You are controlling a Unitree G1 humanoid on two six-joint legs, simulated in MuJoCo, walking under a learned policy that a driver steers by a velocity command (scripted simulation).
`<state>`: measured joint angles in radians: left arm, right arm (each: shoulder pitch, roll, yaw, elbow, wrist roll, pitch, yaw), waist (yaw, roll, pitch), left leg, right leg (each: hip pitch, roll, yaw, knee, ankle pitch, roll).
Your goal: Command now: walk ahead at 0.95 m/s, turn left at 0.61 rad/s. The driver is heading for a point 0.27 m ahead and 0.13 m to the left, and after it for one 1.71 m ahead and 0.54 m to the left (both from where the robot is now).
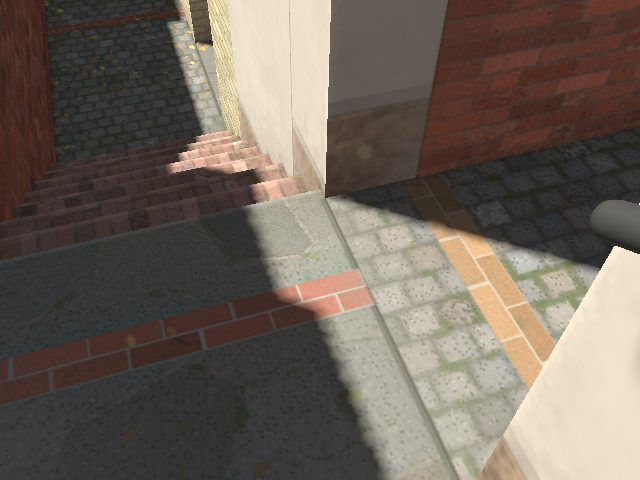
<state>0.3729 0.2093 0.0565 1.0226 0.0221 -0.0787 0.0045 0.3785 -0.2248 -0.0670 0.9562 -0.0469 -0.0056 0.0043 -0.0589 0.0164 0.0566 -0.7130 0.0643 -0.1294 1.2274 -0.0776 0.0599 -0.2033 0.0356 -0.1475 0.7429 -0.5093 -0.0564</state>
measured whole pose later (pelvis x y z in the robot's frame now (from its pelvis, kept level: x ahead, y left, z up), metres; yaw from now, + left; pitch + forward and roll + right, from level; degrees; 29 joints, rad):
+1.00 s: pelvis +0.78 +0.27 -0.32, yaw +24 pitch +2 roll +0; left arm 0.64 0.15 0.03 1.07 -0.02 -0.09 -0.01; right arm -0.18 -0.19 0.03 0.69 -0.03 -0.08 0.01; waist 0.15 -0.01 0.03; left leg -0.58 -0.01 -0.05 0.60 -0.09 0.01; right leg 0.06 0.12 0.21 0.41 -0.43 -0.11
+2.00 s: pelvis +1.64 +0.45 -0.46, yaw +17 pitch -2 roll -3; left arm 0.28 0.24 0.03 0.86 0.05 -0.05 0.04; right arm 0.42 -0.29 -0.07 0.91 -0.05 -0.05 0.00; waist -0.09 0.07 0.02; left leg -0.17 -0.09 -0.01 0.50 -0.16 0.20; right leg -0.43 0.01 -0.10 1.92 -0.63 0.03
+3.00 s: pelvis +1.93 +0.50 -0.68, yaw +6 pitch +3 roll -1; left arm 0.36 0.30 0.07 0.79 0.06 -0.10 -0.08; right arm 0.18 -0.29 -0.05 0.60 -0.06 -0.09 -0.06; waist 0.00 -0.01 -0.05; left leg -0.80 0.04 -0.05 1.45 -0.43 -0.10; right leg -0.41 0.10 0.00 0.73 -0.37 -0.10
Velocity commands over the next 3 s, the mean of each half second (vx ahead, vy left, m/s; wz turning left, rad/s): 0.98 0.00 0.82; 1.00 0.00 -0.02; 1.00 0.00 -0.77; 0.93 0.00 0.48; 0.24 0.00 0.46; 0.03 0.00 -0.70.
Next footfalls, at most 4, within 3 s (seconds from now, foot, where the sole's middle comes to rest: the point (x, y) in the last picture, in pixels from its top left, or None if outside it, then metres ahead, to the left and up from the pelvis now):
0.24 left None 0.24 0.09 -0.91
0.66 right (260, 451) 0.69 0.13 -1.08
1.04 left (143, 380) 0.91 0.46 -1.08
1.46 right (197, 257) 1.36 0.34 -1.08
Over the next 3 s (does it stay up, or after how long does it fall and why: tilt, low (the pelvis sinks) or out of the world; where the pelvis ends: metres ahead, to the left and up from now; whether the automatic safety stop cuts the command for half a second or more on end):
stays up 1.93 0.50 -0.68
